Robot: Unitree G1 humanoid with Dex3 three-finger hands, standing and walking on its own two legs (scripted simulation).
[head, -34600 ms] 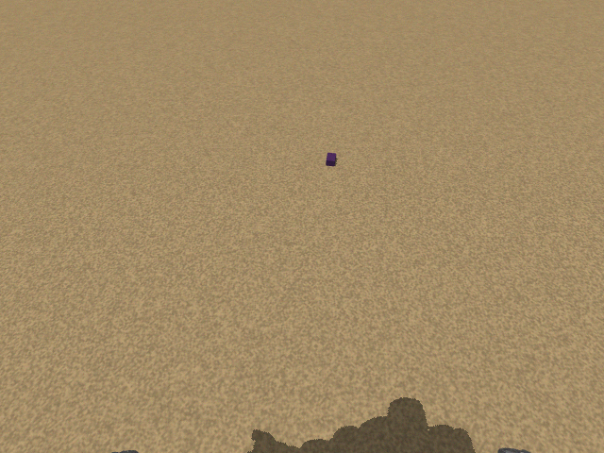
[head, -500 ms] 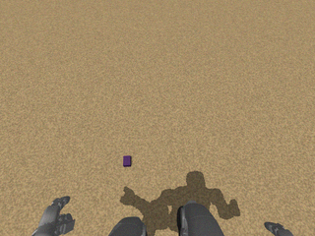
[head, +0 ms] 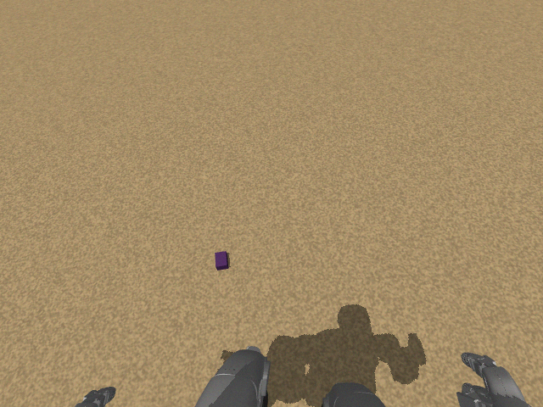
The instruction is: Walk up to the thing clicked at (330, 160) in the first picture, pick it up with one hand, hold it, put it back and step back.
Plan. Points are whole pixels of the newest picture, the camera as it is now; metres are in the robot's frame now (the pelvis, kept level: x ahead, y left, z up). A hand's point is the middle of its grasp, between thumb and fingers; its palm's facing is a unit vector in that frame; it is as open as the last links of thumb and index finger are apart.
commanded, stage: step back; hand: left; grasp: from above
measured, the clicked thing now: (221, 260) +0.63 +0.28 -0.74
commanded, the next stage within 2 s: none
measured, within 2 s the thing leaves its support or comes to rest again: neither
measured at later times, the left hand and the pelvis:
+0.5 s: hand out of the picture -0.07 +0.28 -0.15, palm faces +0.01 -0.92 -0.39, open 7.4 cm; pelvis -0.17 +0.00 +0.00, yaw +1 degrees
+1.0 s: hand out of the picture -0.25 +0.27 -0.14, palm faces +0.10 -0.91 -0.40, open 7.4 cm; pelvis -0.34 -0.01 -0.01, yaw +6 degrees
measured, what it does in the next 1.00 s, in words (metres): walks backwards: left foot, then right foot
